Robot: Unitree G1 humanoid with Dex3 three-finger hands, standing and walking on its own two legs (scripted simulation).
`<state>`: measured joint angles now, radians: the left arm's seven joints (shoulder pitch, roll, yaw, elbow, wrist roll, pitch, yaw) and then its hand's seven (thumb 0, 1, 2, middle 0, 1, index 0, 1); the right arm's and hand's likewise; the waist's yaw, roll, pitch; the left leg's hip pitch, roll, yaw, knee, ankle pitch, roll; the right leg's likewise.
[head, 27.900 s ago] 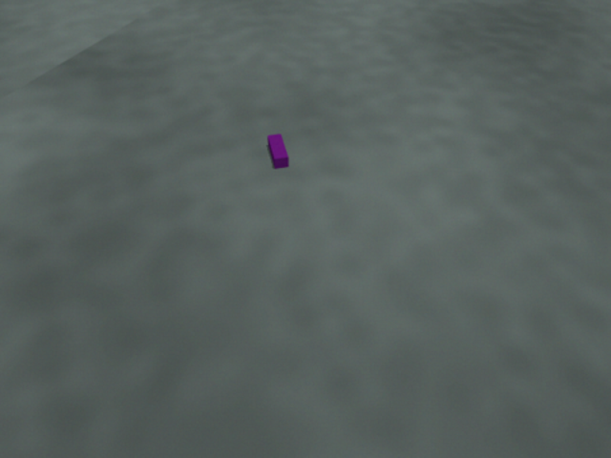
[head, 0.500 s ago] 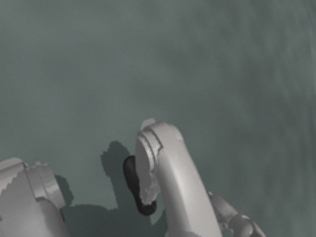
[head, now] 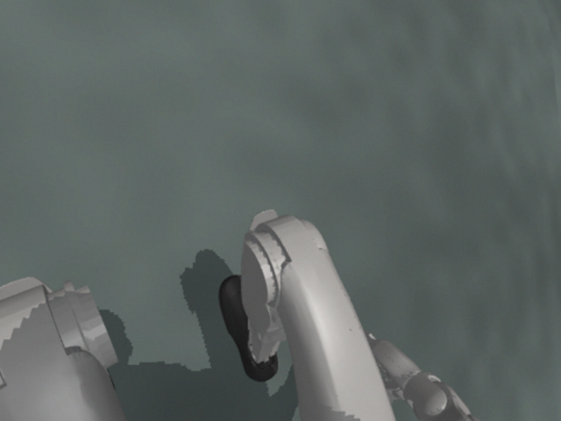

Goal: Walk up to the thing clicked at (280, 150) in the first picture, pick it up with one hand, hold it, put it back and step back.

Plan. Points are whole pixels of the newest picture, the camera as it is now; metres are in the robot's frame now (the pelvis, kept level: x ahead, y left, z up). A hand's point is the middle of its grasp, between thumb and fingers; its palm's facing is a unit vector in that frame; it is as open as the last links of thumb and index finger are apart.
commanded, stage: withdraw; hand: left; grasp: from above
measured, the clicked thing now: out of the picture +0.43 +0.39 -0.27
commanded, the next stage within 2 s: home in 0.92 s
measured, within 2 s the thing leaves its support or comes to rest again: neither
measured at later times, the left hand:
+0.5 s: hand out of the picture +0.43 +0.44 -0.07, palm faces -0.42 -0.10 -0.90, open 14.1 cm
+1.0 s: hand out of the picture +0.43 +0.40 -0.12, palm faces -0.34 -0.11 -0.93, open 14.1 cm
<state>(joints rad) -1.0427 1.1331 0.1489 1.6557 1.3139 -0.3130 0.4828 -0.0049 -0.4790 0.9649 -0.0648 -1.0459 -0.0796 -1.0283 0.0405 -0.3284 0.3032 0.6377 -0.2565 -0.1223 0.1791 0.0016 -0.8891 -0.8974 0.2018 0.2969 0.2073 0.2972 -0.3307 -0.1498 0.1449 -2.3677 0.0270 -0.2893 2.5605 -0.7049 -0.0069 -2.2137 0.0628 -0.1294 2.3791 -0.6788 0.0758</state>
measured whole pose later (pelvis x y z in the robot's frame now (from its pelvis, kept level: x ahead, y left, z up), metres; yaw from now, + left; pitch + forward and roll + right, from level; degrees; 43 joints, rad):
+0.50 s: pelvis +0.00 +0.00 +0.04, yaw +4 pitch +32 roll -13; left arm -0.98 0.98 0.08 1.25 1.16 -0.16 0.12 0.00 -0.52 1.01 -0.08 -1.02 -0.08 -1.01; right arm 0.10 -0.30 0.14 0.62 -0.13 0.00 0.16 0.00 -0.90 -0.90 0.20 0.30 0.21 0.30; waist -0.21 0.00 -0.02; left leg -2.32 0.03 -0.19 2.41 -0.68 0.02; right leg -2.17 0.02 -0.07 2.28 -0.69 0.07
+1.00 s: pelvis -0.01 +0.00 +0.02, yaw +4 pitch +31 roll -12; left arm -0.99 0.97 0.17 1.31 1.31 -0.38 0.28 -0.01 -0.53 1.02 -0.09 -1.02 -0.08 -1.03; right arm 0.13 -0.29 0.16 0.64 -0.16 0.08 0.11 0.00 -0.91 -0.90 0.20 0.30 0.21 0.30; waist -0.25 -0.05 0.02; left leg -2.37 0.01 -0.20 2.43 -0.62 0.01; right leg -2.23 0.02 -0.07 2.31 -0.64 0.05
